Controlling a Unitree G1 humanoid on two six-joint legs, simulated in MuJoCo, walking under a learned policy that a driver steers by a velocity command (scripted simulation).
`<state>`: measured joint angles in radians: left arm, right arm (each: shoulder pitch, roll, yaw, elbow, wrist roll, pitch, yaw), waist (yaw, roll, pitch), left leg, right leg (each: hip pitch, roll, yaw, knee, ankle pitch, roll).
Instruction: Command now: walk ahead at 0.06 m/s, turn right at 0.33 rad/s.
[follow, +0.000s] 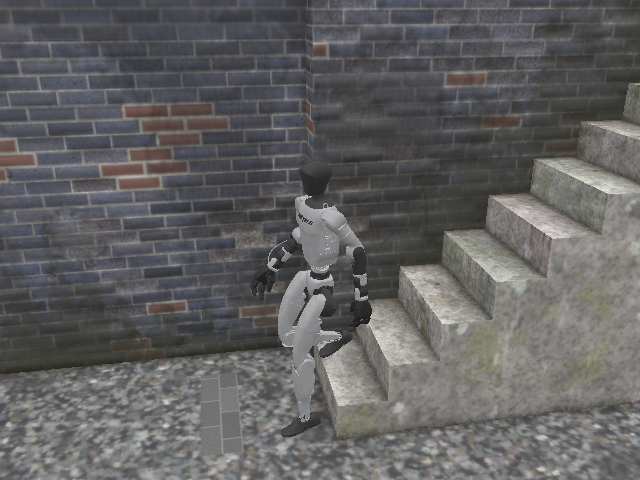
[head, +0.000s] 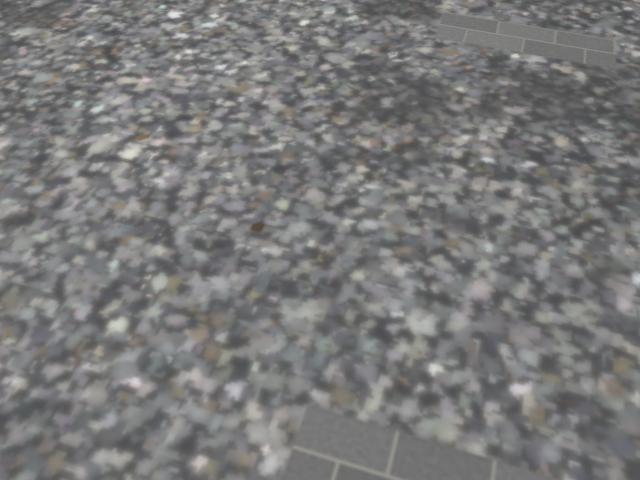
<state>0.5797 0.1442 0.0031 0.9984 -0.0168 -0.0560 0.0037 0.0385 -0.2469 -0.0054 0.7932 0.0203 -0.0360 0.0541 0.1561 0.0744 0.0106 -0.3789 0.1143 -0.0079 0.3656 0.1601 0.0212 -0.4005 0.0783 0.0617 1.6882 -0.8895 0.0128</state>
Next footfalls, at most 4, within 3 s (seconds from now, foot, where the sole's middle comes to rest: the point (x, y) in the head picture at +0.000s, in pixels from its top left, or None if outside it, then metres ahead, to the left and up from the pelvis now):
0.40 right None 0.16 -0.15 -0.80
0.84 left None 0.28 0.05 -0.80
1.56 right None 0.44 -0.19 -0.80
1.96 left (364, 407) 0.66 0.04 -0.80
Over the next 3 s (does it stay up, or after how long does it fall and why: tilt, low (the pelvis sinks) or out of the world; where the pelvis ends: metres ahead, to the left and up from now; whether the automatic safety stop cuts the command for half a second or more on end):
stays up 1.06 -0.24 -0.03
